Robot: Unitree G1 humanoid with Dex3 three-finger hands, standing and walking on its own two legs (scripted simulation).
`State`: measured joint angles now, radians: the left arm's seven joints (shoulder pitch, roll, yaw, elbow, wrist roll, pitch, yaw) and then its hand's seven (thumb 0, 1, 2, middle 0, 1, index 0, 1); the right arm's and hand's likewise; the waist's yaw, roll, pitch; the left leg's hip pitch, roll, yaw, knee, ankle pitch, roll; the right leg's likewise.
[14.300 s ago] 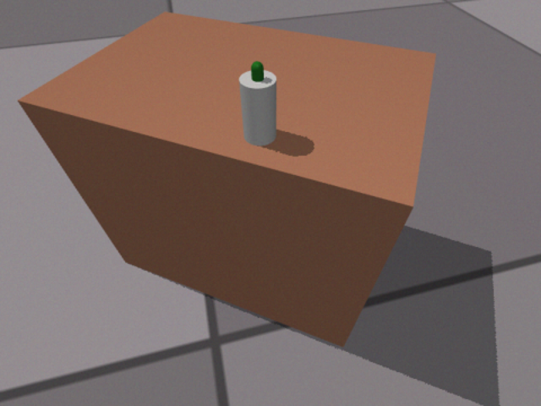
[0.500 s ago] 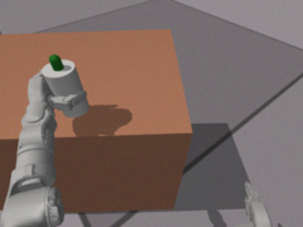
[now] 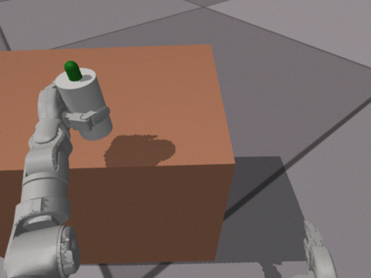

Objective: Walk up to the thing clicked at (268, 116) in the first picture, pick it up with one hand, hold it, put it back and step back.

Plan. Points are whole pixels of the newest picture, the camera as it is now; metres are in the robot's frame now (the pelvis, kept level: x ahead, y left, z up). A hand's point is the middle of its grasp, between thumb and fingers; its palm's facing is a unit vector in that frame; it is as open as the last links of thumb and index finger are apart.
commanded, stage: lift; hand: left
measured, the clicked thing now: (84, 100) +0.42 +0.21 +0.20
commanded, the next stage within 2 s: hold in 1.10 s
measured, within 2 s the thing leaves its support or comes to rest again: neither
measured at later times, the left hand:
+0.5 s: hand (74, 81) +0.38 +0.20 +0.27, palm faces +0.21 -0.98 +0.00, open 10.3 cm
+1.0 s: hand (69, 69) +0.35 +0.18 +0.31, palm faces +0.18 -0.98 +0.00, open 10.3 cm
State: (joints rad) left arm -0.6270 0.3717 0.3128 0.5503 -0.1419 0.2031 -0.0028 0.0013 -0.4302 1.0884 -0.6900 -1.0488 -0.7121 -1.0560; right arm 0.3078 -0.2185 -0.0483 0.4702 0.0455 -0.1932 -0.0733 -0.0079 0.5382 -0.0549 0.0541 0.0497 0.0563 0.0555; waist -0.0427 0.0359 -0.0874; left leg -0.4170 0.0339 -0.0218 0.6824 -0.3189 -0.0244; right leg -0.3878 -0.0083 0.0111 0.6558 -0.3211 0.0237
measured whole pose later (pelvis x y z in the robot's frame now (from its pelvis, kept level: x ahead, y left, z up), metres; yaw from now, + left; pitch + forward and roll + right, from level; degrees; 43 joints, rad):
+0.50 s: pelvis +0.01 +0.00 +0.01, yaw +1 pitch -1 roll +0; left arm -0.61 0.32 0.31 0.16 -0.19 0.60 0.01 0.00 -0.44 1.11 -0.69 -1.06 -0.71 -1.06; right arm 0.30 -0.20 -0.07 0.54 0.05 -0.24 -0.06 -0.01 0.54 -0.05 0.05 0.05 0.06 0.06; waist 0.00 0.07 -0.09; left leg -0.30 0.02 -0.03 0.61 -0.30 -0.02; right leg -0.27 -0.02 0.00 0.59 -0.31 0.03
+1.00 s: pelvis +0.00 +0.00 +0.01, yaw +1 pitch -2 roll +0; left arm -0.67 0.32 0.30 0.05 -0.22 0.80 0.03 0.00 -0.44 1.11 -0.69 -1.06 -0.71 -1.07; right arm 0.27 -0.21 -0.09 0.62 0.07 -0.27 -0.03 -0.01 0.54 -0.06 0.05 0.05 0.05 0.06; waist 0.02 0.08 -0.11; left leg -0.29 0.01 -0.03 0.60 -0.28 -0.02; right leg -0.26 -0.03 0.00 0.60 -0.30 0.03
